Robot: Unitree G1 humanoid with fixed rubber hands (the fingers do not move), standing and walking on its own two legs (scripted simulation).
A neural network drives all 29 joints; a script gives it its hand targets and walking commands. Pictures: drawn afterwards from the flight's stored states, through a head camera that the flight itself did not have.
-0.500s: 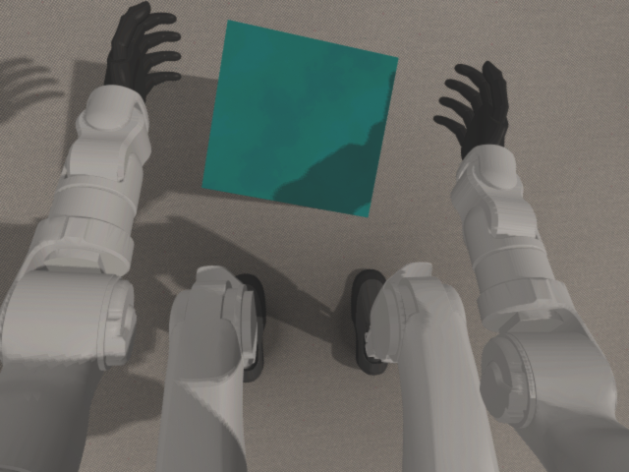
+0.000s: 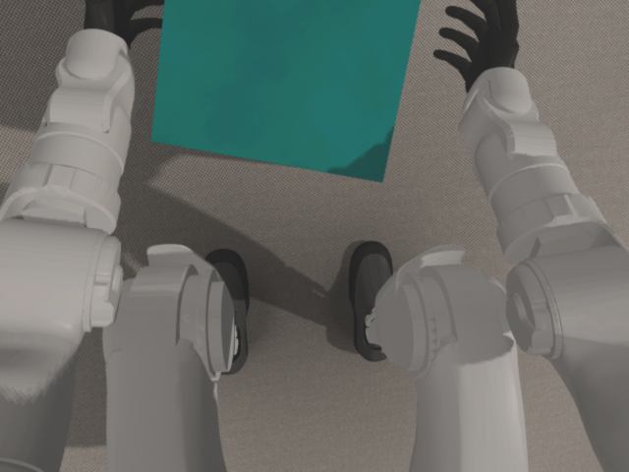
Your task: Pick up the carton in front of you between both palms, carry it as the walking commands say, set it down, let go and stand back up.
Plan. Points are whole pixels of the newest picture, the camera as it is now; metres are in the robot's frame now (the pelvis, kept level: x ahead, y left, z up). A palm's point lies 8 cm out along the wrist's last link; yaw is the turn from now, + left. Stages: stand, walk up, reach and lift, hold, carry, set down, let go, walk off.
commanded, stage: reach and lift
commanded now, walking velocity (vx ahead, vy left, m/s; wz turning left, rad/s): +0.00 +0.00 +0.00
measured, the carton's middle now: (283, 75) +0.50 +0.05 -0.25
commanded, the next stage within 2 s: none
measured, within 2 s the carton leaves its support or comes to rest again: leaves its support in 0.66 s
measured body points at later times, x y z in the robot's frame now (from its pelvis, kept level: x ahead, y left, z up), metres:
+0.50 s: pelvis +0.00 +0.00 +0.01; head +0.35 +0.07 +0.28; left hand +0.53 +0.20 -0.18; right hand +0.52 -0.11 -0.16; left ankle +0.11 +0.12 -0.34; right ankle +0.14 -0.12 -0.34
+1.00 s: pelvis +0.01 -0.01 +0.05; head +0.26 +0.06 +0.41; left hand +0.50 +0.22 -0.04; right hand +0.50 -0.09 -0.03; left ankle +0.11 +0.12 -0.34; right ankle +0.14 -0.13 -0.34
